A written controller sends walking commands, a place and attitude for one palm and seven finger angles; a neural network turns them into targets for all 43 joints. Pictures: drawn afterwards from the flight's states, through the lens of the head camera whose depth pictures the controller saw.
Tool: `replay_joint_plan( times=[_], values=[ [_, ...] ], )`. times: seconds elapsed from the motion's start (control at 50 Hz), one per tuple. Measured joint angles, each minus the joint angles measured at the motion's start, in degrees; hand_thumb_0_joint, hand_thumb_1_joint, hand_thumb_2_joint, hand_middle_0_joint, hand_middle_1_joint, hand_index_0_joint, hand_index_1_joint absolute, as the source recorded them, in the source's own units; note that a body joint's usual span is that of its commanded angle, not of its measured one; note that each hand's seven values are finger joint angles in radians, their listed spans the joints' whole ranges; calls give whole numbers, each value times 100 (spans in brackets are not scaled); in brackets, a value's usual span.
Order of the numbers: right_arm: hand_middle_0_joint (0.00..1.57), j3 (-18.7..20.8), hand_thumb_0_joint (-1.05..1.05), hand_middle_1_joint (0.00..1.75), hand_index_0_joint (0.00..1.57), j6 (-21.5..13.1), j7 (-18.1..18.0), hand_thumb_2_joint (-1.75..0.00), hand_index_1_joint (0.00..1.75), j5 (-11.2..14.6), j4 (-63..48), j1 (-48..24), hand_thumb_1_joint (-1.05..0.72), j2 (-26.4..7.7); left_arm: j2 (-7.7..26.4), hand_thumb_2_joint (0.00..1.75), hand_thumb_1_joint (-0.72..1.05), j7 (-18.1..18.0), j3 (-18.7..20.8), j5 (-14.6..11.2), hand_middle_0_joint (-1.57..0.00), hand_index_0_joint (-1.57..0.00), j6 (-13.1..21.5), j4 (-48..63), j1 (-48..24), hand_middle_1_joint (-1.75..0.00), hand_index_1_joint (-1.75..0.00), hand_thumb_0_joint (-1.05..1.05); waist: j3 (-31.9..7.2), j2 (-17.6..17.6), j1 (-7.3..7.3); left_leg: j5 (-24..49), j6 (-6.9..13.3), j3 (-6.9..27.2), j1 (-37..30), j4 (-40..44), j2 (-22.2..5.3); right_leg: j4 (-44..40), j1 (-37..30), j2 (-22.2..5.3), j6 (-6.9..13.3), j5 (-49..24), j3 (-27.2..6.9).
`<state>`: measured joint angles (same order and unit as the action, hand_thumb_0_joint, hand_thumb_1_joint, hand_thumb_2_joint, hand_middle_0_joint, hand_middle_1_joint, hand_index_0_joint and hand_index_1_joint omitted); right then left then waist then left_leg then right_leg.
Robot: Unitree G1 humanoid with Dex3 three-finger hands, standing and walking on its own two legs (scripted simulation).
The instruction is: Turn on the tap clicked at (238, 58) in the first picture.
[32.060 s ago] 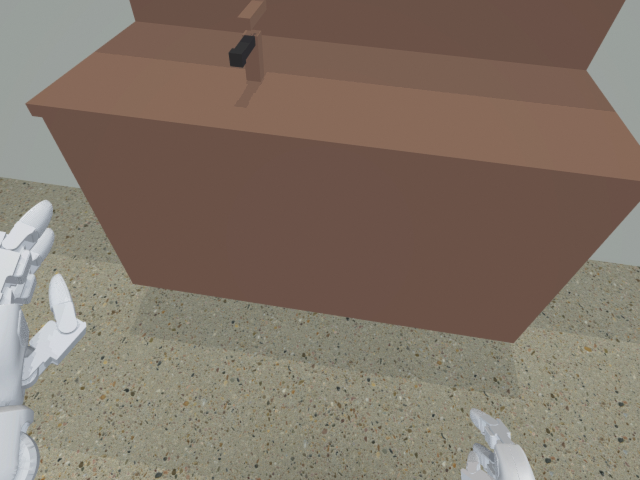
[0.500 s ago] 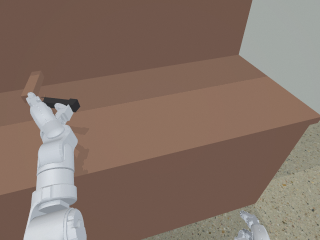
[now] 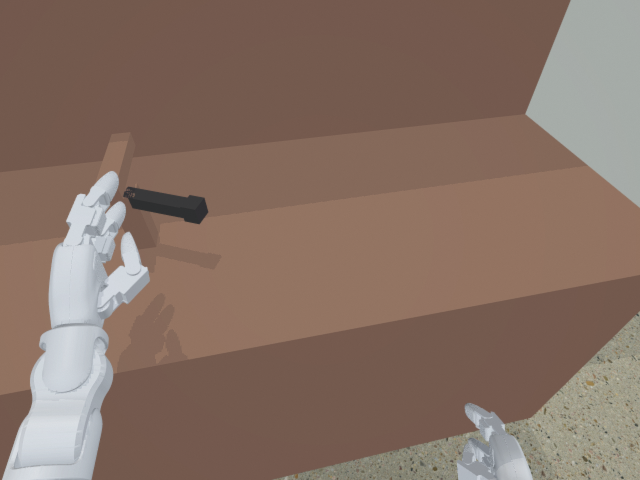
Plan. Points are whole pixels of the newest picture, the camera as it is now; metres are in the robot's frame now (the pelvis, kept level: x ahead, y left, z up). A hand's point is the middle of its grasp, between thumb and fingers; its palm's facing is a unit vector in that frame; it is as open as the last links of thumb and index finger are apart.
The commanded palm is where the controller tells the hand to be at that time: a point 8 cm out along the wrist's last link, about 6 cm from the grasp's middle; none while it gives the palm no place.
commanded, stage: draw the hand back beside the body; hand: left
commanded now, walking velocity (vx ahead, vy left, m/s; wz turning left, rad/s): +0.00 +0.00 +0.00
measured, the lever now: (194, 209) +0.43 +0.24 +0.11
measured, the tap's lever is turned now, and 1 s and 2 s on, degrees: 63 63 63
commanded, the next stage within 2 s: step back with the hand held close in 0.72 s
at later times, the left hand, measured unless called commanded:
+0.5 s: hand (104, 302) +0.23 +0.25 +0.15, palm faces +0.40 -0.86 -0.33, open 7.4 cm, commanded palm +0.19 +0.29 +0.16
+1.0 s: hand (117, 311) +0.22 +0.23 +0.16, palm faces +0.38 -0.83 -0.40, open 7.4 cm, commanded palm +0.17 +0.27 +0.17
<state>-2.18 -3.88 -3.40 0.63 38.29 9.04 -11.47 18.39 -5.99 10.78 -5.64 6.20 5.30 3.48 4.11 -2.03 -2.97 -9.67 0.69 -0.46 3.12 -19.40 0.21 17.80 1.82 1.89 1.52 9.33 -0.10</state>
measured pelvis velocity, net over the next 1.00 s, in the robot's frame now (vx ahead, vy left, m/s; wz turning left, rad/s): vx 0.01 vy -0.01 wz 0.02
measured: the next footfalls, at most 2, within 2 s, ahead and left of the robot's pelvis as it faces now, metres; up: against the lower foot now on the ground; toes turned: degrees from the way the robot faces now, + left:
right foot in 1.98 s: -0.13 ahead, -0.13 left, +0.00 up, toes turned +1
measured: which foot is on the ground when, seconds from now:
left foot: down 0.00-1.00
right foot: down 0.00-1.00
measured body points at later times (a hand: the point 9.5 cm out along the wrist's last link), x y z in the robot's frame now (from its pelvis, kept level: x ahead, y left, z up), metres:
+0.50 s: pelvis +0.03 +0.01 +0.00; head +0.02 +0.00 +0.45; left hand +0.21 +0.30 +0.17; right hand +0.24 -0.19 -0.08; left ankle +0.02 +0.11 -0.75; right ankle +0.01 -0.10 -0.75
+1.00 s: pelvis +0.01 -0.01 +0.00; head +0.03 -0.03 +0.45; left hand +0.20 +0.28 +0.18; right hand +0.22 -0.24 -0.09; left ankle +0.02 +0.11 -0.75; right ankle +0.01 -0.10 -0.75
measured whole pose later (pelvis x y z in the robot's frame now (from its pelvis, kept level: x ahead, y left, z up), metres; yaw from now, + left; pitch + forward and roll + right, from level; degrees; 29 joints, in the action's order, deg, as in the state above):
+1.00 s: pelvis +0.01 -0.01 +0.00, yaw +1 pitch -1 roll -1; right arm -0.3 -0.7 -2.8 0.4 34.1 7.6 -13.3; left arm 21.0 -5.5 18.0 -4.4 8.2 24.0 24.3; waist 2.6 -3.6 -2.5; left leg -13.2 -0.5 1.5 11.1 -25.8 -1.7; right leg 20.1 7.6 3.8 2.6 11.1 1.8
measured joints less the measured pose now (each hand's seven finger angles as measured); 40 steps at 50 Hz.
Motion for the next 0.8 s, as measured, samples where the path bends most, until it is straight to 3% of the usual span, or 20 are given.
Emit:
replay_joint_plan(
  times=[0.14, 0.28, 0.48, 0.62, 0.8],
  values=[
    [20, -6, 2, 30, 20, 18, 141, -90, 30, -57, 3, -43, -90, -1, 7, 90, 90, 29, 139, 60, -19, -19, 117, 809, 399, -26, -26, 2, -49, 51, -172, -49, 84, 3, -139, 141, 108, -132, -147, -107, -86, 68, -1],
    [20, 18, 2, 30, 20, 160, 223, -90, 30, -97, -157, -150, -90, 52, -2, 90, 90, 167, 124, 79, -20, -20, -97, 1234, 1137, -28, -28, 2, -83, 89, -139, -132, 104, -13, -153, 147, 127, -175, -174, -126, -114, 130, -19],
    [20, 62, 1, 30, 20, 180, 229, -90, 30, -121, -234, -63, -90, -13, 113, 90, 90, 93, 383, 106, -20, -21, -230, 1830, 1881, -30, -30, 2, -127, 17, -192, -265, 54, 59, -69, -13, 73, -143, -167, -69, -70, 214, 51],
    [20, 87, 2, 30, 20, 177, 137, -90, 30, -106, -138, -69, -90, -49, 45, 90, 90, 43, 346, 114, -20, -21, -207, 1743, 1887, -30, -30, 2, -130, -56, -206, -286, 6, 133, -6, -99, 30, -40, -114, -22, -9, 267, 126],
    [20, 115, 2, 30, 20, 116, 64, -90, 30, -103, -106, -61, -90, -53, 51, 90, 90, 45, 301, 102, -21, -21, -159, 1654, 1904, -30, -30, 2, -161, -83, -121, -297, -83, 143, -7, -149, -73, 17, -105, 80, 85, 274, 135]
  ],
)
